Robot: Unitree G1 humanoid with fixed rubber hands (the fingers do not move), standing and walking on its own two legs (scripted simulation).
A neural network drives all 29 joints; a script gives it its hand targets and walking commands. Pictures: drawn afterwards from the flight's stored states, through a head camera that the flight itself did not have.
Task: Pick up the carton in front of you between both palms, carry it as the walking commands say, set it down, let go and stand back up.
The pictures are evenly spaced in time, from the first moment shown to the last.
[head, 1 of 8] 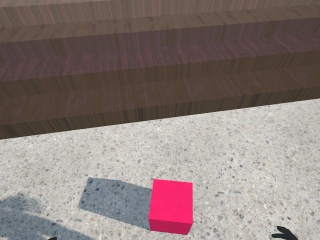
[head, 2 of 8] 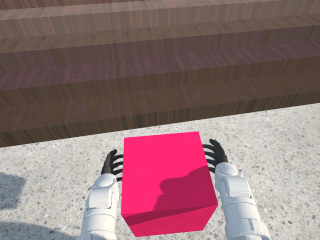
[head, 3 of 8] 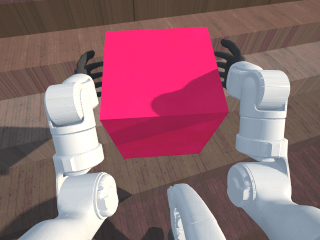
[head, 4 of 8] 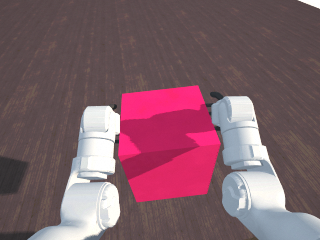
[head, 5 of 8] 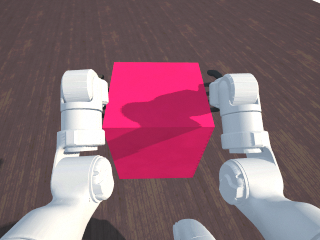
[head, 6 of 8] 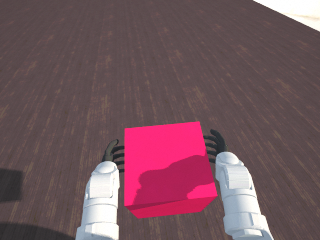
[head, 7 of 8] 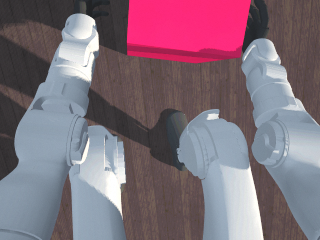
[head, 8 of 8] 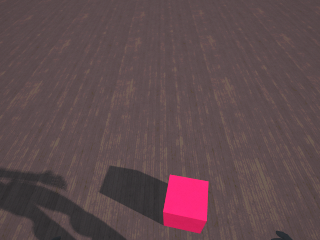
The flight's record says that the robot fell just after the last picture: no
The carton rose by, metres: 2.39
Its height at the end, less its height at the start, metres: +1.62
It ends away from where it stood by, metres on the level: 5.82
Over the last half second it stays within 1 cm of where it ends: yes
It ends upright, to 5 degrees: yes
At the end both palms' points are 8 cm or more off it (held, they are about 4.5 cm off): yes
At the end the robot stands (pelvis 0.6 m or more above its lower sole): yes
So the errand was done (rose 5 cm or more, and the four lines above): yes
